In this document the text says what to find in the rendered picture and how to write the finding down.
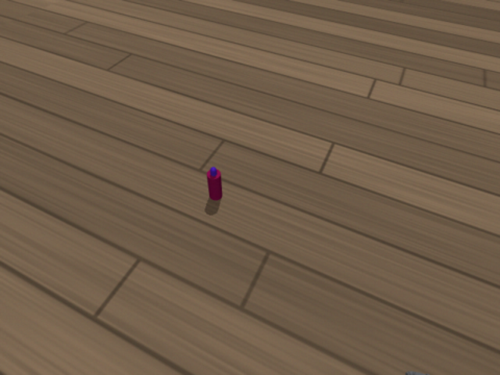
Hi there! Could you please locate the bottle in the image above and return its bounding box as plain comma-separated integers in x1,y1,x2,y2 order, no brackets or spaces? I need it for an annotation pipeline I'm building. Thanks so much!
207,167,223,201

